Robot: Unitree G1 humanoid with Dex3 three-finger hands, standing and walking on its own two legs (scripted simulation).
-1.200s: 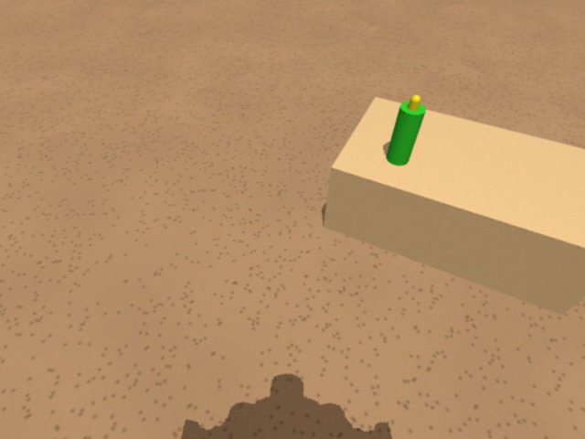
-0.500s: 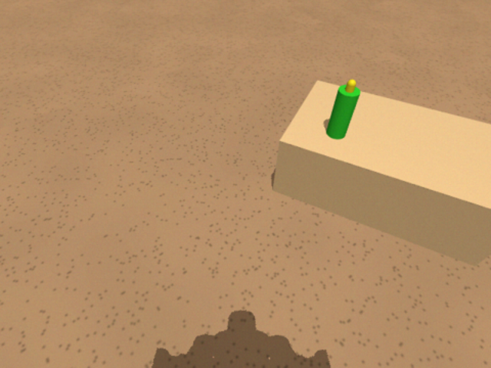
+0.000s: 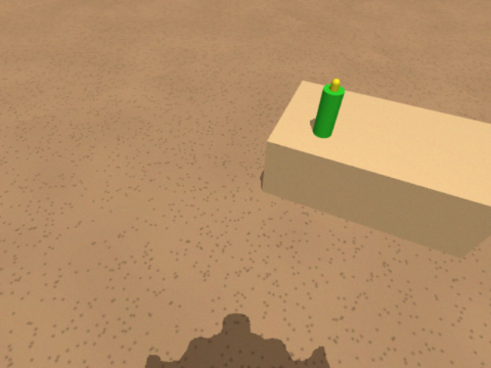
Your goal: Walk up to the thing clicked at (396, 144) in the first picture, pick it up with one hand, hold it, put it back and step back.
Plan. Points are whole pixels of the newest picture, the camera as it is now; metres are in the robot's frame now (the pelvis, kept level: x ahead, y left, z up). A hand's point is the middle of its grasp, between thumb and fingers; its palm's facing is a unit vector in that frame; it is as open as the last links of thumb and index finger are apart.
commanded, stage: walk up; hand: left
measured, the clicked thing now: (329, 107) +1.19 -0.35 -0.28
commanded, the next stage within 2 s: none
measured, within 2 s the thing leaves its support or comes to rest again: neither
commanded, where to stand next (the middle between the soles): +0.65 -0.37 m, yaw -22 degrees
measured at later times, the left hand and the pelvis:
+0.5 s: hand (173, 337) +0.21 +0.15 -0.16, palm faces -0.20 -0.93 -0.32, open 7.4 cm; pelvis +0.13 -0.11 -0.01, yaw -13 degrees
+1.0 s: hand (264, 197) +0.54 -0.04 -0.13, palm faces -0.37 -0.84 -0.40, open 7.4 cm; pelvis +0.31 -0.24 -0.03, yaw -22 degrees
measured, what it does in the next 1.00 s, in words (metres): walks ahead, turning right: right foot, then left foot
